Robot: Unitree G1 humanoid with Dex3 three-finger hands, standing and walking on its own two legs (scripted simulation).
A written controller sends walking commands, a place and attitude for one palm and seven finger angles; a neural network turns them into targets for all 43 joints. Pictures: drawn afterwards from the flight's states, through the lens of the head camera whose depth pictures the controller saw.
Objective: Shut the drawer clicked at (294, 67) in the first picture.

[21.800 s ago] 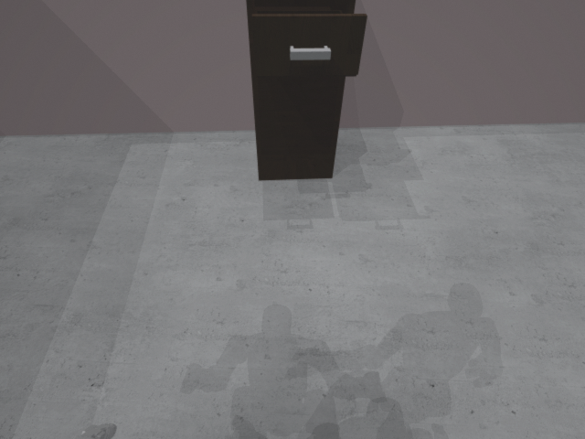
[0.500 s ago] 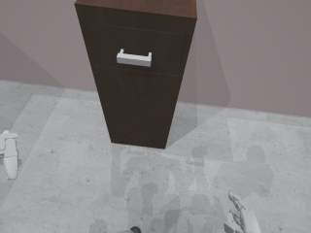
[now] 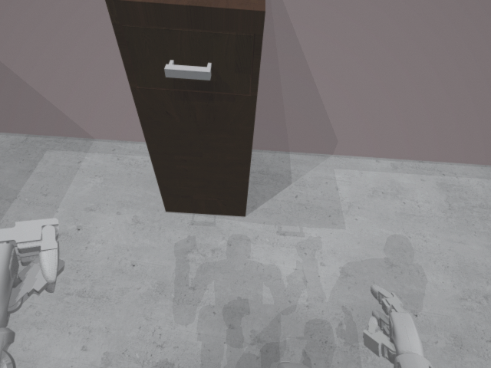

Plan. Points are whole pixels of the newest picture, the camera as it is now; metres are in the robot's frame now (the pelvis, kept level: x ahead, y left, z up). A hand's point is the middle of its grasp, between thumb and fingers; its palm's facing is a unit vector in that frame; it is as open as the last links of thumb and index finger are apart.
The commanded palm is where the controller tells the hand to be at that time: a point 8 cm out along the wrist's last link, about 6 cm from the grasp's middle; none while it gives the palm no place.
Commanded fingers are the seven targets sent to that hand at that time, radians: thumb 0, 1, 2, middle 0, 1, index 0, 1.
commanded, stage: stop stepping back and stand still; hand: left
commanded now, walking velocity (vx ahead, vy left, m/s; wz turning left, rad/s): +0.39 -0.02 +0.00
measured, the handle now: (189, 68) +0.84 +0.20 +0.02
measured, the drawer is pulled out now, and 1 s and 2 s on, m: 0.00 0.00 0.00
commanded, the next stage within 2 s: let the arm hang, fingers relaxed in 0.96 s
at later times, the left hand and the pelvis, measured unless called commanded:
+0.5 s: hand out of the picture +0.06 +0.23 +0.18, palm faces +0.42 -0.80 -0.42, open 3.3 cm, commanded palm +0.00 +0.27 +0.18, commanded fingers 0.00 0.90 0.90 -1.40 -1.60 -1.40 -1.60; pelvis -0.12 -0.02 -0.01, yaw +3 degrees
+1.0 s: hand out of the picture +0.04 +0.24 +0.18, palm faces +0.43 -0.76 -0.49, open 3.2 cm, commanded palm -0.02 +0.28 +0.18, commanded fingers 0.00 0.90 0.90 -1.40 -1.60 -1.40 -1.60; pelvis -0.14 -0.01 -0.01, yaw +3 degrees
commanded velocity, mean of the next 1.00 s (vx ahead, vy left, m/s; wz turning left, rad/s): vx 0.19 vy -0.01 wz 0.00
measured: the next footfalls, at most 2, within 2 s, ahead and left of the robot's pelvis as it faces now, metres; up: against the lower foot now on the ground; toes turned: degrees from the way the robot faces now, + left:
right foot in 0.10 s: +0.04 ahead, -0.15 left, +0.00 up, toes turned +3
left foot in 0.32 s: -0.04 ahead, +0.11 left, +0.00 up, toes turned +4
